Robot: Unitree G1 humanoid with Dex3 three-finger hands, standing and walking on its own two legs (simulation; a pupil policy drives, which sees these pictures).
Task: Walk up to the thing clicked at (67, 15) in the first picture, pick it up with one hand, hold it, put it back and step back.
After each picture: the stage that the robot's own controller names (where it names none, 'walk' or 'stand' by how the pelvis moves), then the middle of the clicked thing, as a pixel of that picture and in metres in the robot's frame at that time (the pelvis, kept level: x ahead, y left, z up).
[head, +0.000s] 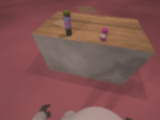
stand; (67, 24) +0.85 +0.27 +0.11
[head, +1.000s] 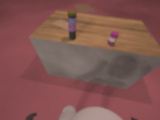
walk; (72, 26) +0.74 +0.19 +0.13
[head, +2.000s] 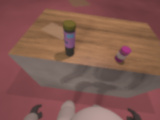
rise first; (69, 41) +0.48 +0.18 +0.13
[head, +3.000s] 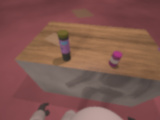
stand; (65, 47) +0.48 +0.21 +0.11
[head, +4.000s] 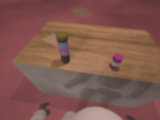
stand; (64, 49) +0.46 +0.21 +0.11
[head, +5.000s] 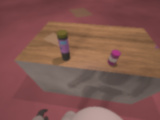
stand; (64, 47) +0.49 +0.22 +0.11
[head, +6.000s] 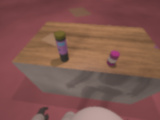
stand; (62, 48) +0.48 +0.23 +0.11
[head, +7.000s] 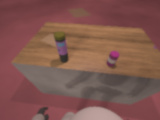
stand; (62, 49) +0.47 +0.23 +0.11
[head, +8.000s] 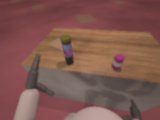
rise first; (68, 51) +0.47 +0.22 +0.11
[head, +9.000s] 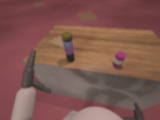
go down; (69, 49) +0.48 +0.22 +0.11
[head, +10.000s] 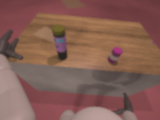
go down; (61, 45) +0.47 +0.19 +0.12
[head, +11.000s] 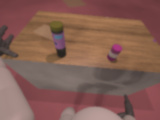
go down; (59, 42) +0.49 +0.20 +0.13
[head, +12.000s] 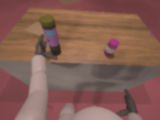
close in; (52, 39) +0.48 +0.23 +0.16
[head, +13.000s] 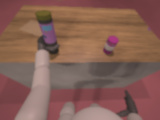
lift; (49, 35) +0.50 +0.23 +0.17
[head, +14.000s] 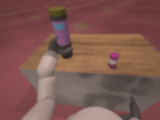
lift; (63, 37) +0.35 +0.15 +0.34
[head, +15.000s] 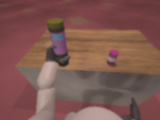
hold; (60, 46) +0.34 +0.17 +0.27
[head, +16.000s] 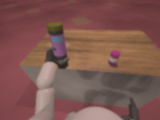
hold; (59, 48) +0.34 +0.19 +0.26
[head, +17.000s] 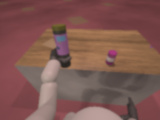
crouch; (62, 48) +0.37 +0.18 +0.23
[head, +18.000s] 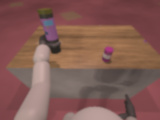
crouch; (51, 33) +0.47 +0.23 +0.27
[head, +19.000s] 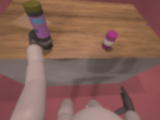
lower; (41, 30) +0.52 +0.24 +0.18
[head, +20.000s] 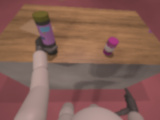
lower; (47, 37) +0.48 +0.24 +0.17
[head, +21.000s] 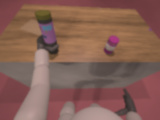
lower; (49, 35) +0.49 +0.23 +0.17
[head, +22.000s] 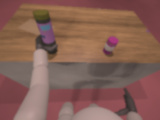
lower; (48, 35) +0.49 +0.24 +0.17
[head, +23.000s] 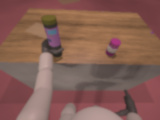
open; (54, 39) +0.48 +0.21 +0.16
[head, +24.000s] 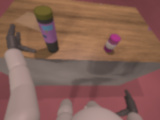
rise; (49, 34) +0.48 +0.22 +0.17
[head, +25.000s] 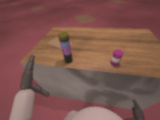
sink last; (66, 49) +0.47 +0.23 +0.14
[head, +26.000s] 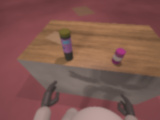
stand; (67, 46) +0.48 +0.21 +0.12
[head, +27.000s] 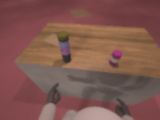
stand; (65, 49) +0.47 +0.21 +0.12
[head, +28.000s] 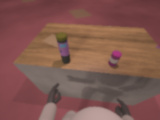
stand; (64, 50) +0.46 +0.22 +0.11
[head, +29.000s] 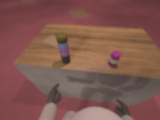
stand; (64, 50) +0.46 +0.22 +0.11
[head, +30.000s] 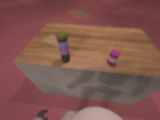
walk; (64, 49) +0.48 +0.21 +0.11
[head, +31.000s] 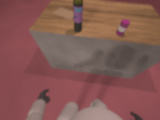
walk; (78, 17) +0.73 +0.15 +0.14
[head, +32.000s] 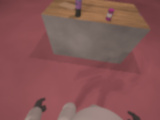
walk; (78, 4) +1.10 +0.21 +0.12
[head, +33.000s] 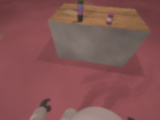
stand; (80, 11) +1.15 +0.19 +0.12
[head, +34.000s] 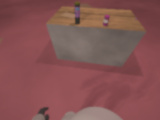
stand; (77, 13) +1.16 +0.21 +0.11
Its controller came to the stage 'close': yes
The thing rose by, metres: 0.20
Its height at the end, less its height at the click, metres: +0.00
